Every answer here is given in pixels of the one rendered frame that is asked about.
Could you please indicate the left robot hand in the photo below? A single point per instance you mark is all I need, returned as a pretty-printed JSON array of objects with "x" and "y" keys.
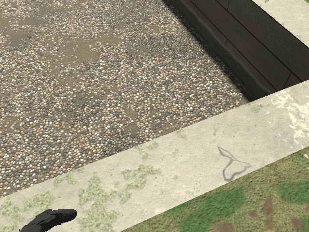
[{"x": 48, "y": 219}]

